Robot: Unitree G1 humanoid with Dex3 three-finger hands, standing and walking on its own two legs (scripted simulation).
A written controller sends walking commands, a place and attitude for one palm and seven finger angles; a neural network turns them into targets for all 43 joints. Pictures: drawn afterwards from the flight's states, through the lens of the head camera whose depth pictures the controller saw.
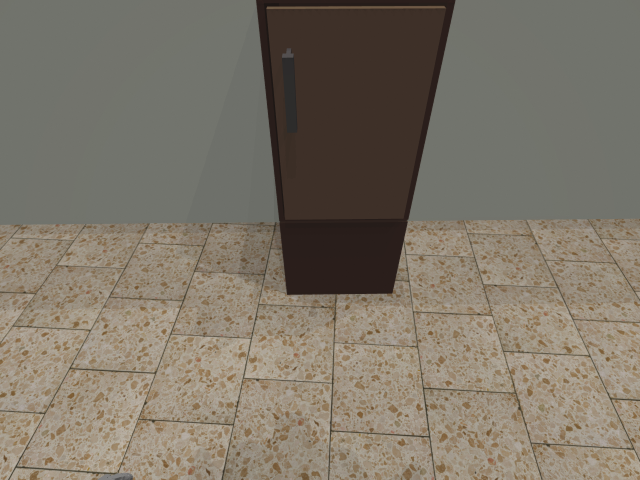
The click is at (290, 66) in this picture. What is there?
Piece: cupboard door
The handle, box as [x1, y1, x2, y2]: [282, 48, 296, 132]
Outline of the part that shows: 287,48 286,52 282,54 287,132 296,132 293,53 290,51 290,48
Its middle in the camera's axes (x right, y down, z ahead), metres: -0.07 -0.34 +0.90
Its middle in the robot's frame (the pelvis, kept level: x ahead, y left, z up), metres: +0.90 +0.12 +0.08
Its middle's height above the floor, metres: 0.85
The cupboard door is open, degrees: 0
